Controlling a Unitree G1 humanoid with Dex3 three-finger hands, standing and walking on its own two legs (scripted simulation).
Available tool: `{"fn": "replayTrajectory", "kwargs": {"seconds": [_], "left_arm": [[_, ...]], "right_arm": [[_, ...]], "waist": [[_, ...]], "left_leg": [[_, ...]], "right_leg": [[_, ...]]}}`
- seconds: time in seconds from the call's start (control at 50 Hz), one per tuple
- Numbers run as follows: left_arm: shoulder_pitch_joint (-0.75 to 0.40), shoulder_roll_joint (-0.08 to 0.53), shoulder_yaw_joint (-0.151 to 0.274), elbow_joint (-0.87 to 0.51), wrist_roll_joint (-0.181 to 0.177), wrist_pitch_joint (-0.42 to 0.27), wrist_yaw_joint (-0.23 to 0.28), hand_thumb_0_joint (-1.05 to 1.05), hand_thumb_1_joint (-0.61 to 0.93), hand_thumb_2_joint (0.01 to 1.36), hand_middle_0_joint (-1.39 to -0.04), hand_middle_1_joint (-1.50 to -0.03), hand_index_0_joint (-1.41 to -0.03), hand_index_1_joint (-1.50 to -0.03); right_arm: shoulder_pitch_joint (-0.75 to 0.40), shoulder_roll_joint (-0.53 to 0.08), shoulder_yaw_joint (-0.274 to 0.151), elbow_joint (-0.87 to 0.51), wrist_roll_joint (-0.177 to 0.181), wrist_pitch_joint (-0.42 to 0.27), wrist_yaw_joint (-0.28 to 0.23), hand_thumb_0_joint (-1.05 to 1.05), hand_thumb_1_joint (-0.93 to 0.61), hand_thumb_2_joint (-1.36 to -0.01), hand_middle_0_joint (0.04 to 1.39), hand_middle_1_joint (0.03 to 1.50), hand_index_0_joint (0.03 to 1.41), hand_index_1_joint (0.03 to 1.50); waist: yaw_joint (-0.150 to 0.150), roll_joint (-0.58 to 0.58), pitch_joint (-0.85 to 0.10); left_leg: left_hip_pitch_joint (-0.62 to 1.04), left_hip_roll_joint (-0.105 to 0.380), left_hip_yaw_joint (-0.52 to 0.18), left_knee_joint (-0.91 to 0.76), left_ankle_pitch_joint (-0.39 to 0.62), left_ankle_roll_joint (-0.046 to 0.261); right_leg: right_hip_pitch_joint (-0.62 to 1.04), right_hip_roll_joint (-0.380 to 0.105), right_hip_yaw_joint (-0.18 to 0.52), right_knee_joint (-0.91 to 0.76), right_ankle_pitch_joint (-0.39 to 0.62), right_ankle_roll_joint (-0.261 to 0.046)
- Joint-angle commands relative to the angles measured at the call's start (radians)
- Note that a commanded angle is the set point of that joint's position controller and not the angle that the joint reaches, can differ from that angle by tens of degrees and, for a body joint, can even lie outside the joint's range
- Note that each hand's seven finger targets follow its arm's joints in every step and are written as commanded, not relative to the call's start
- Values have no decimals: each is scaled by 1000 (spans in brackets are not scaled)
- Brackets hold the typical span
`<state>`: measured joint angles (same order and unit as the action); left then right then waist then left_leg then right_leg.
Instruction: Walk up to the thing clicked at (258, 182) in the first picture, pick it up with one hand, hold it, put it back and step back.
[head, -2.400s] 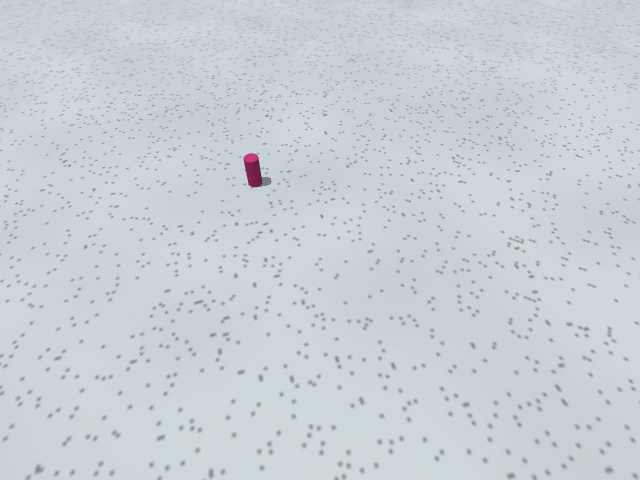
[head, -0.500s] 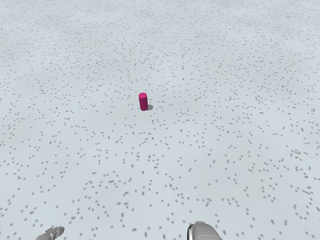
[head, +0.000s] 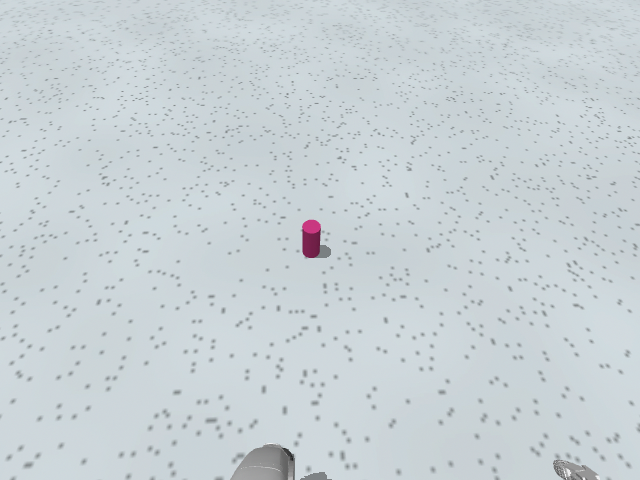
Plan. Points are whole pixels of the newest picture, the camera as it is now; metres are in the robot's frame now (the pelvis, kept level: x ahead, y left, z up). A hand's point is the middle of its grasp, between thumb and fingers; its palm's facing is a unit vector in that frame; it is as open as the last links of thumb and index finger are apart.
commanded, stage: walk up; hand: left
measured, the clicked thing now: (311, 239) +1.00 +0.12 -0.68
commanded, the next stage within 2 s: none
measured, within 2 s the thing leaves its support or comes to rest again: neither
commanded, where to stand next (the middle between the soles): +0.68 -0.05 m, yaw -1 degrees
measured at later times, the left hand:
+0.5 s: hand (193, 343) +0.31 +0.25 -0.12, palm faces -0.11 -0.91 -0.41, open 7.4 cm
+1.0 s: hand (217, 304) +0.39 +0.24 -0.14, palm faces -0.01 -0.93 -0.36, open 7.4 cm
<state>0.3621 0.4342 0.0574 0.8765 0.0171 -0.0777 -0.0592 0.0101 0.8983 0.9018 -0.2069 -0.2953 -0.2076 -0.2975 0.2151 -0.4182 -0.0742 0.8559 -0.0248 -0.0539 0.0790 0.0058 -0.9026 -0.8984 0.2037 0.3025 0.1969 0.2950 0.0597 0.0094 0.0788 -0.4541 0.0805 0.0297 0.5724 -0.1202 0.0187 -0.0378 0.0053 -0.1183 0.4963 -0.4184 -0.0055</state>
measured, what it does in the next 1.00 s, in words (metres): walks ahead: left foot, then right foot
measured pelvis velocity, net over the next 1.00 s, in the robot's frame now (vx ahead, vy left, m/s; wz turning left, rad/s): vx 0.38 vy -0.04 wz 0.01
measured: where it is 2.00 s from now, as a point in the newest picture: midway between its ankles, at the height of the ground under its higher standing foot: (348, 344)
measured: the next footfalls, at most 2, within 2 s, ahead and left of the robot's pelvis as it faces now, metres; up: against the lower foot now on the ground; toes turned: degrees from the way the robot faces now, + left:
left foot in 0.02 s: +0.18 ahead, +0.12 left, +0.00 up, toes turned +4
right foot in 0.50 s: +0.35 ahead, -0.17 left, +0.00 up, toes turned -6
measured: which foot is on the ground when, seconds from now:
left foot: up 0.00-0.00, down 0.02-0.54, up 0.56-0.98, down 1.00-1.00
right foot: down 0.00-0.06, up 0.08-0.48, down 0.50-1.00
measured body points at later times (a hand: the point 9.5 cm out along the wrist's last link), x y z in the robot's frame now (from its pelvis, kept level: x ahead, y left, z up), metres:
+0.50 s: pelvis +0.21 -0.03 +0.00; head +0.22 -0.05 +0.45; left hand +0.31 +0.30 -0.09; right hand +0.22 -0.36 -0.12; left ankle +0.14 +0.12 -0.72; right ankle +0.31 -0.16 -0.73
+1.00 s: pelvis +0.38 -0.04 +0.00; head +0.40 -0.03 +0.45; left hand +0.39 +0.28 -0.12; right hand +0.46 -0.37 -0.10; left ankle +0.49 +0.08 -0.73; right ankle +0.31 -0.16 -0.72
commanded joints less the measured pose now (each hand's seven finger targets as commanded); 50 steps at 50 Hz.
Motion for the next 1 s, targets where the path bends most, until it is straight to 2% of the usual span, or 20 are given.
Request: {"fn": "replayTrajectory", "kwargs": {"seconds": [0.0,0.02,0.04,0.06,0.12,0.16,0.26,0.32,0.38,0.46,0.48,0.5,0.52,0.54,0.6,0.64,0.82,0.9,0.94,0.98], "left_arm": [[-16,189,41,-108,-15,-17,21,0,900,900,-200,-300,-200,-300],[35,109,17,-117,-24,-14,24,0,900,900,-200,-300,-200,-300],[73,172,35,-101,-30,-1,32,0,900,900,-200,-300,-200,-300],[35,238,46,-76,-18,6,44,0,900,900,-200,-300,-200,-300],[23,216,42,-47,-21,2,27,0,900,900,-200,-300,-200,-300],[68,195,42,-30,-23,14,16,0,900,900,-200,-300,-200,-300],[-29,167,41,-62,-9,21,-9,0,900,900,-200,-300,-200,-300],[-117,153,44,-84,-2,17,-21,0,900,900,-200,-300,-200,-300],[-134,147,48,-77,-7,3,-23,0,900,900,-200,-300,-200,-300],[-27,185,71,-28,-3,-14,-8,0,900,900,-200,-300,-200,-300],[50,222,88,-5,2,-23,3,0,900,900,-200,-300,-200,-300],[115,312,115,-11,8,-30,15,0,900,900,-200,-300,-200,-300],[94,346,111,-26,-5,-29,19,0,900,900,-200,-300,-200,-300],[46,350,108,-40,-16,-24,19,0,900,900,-200,-300,-200,-300],[-44,249,76,-61,-28,-22,32,0,900,900,-200,-300,-200,-300],[-67,232,67,-63,-25,-26,33,0,900,900,-200,-300,-200,-300],[-11,237,77,-100,-7,-32,29,0,900,900,-200,-300,-200,-300],[14,238,74,-101,-12,-26,28,0,900,900,-200,-300,-200,-300],[-9,254,71,-111,-11,-20,30,0,900,900,-200,-300,-200,-300],[-9,199,46,-124,-13,-14,32,0,900,900,-200,-300,-200,-300]], "right_arm": [[207,-243,-84,-14,-19,-48,-25,0,-900,-900,200,300,200,300],[280,-320,-106,-17,-35,-51,-39,0,-900,-900,200,300,200,300],[248,-346,-109,-54,-10,-53,-44,0,-900,-900,200,300,200,300],[206,-346,-114,-57,18,-50,-44,0,-900,-900,200,300,200,300],[104,-250,-63,-84,34,-53,-56,0,-900,-900,200,300,200,300],[83,-237,-57,-81,37,-63,-52,0,-900,-900,200,300,200,300],[97,-250,-61,-98,25,-69,-49,0,-900,-900,200,300,200,300],[120,-268,-65,-87,25,-66,-45,0,-900,-900,200,300,200,300],[93,-256,-57,-95,24,-60,-44,0,-900,-900,200,300,200,300],[102,-228,-45,-104,24,-43,-50,0,-900,-900,200,300,200,300],[149,-178,-26,-101,23,-42,-48,0,-900,-900,200,300,200,300],[192,-109,-1,-117,24,-43,-47,0,-900,-900,200,300,200,300],[185,-166,-14,-98,26,-30,-50,0,-900,-900,200,300,200,300],[160,-233,-30,-80,15,-21,-61,0,-900,-900,200,300,200,300],[166,-214,-30,-29,35,-16,-52,0,-900,-900,200,300,200,300],[195,-194,-29,-11,29,-4,-41,0,-900,-900,200,300,200,300],[19,-167,-35,-62,-3,-7,-13,0,-900,-900,200,300,200,300],[-13,-151,-29,-74,1,-23,-12,0,-900,-900,200,300,200,300],[27,-154,-34,-68,4,-30,-15,0,-900,-900,200,300,200,300],[197,-217,-60,-10,-1,-41,-31,0,-900,-900,200,300,200,300]], "waist": [[-149,143,-164],[-165,347,-222],[-151,255,-236],[-142,185,-182],[-84,74,-55],[-53,115,-44],[-76,137,-3],[-97,147,19],[-80,126,-6],[-12,1,-91],[19,-127,-149],[40,-349,-191],[37,-283,-127],[29,-232,-94],[-33,-157,-5],[-56,-186,-1],[-4,-116,35],[4,-111,-11],[-37,-99,-41],[-123,70,-131]], "left_leg": [[511,-20,-12,-92,-149,76],[650,196,-348,-146,-266,141],[671,346,-698,-297,-400,218],[603,377,-724,-313,-447,272],[352,229,-308,-306,-64,147],[272,183,-188,-314,-10,147],[285,183,-119,-360,-76,207],[288,173,-102,-355,-117,199],[276,158,-61,-281,-8,176],[194,129,-31,-15,22,126],[115,57,29,189,-21,100],[-54,-39,83,449,-254,51],[-195,-99,20,551,-390,20],[-196,-41,-35,601,-402,20],[-125,10,-107,543,-253,24],[-50,1,-80,492,-168,16],[-82,41,-47,138,-74,-30],[8,1,4,22,-47,-5],[136,-12,17,-33,-53,17],[431,-46,2,-96,-97,52]], "right_leg": [[-312,-141,55,307,406,-124],[-515,-41,30,564,96,-70],[-632,36,109,663,-117,-59],[-648,-34,182,735,-111,-66],[-528,-84,239,638,49,-40],[-461,-94,190,577,90,-22],[-519,-128,135,379,173,18],[-493,-135,114,238,250,9],[-387,-109,90,112,298,-7],[-83,-55,65,12,272,-38],[60,-69,98,-22,190,-53],[165,-284,426,-124,-24,-113],[140,-429,733,-271,-132,-198],[71,-460,778,-264,-147,-261],[-91,-301,421,-240,155,-159],[-180,-233,298,-251,219,-136],[-146,-271,219,-277,92,-209],[-89,-263,187,-168,326,-194],[-134,-283,192,-101,369,-188],[-255,-181,100,201,419,-131]]}}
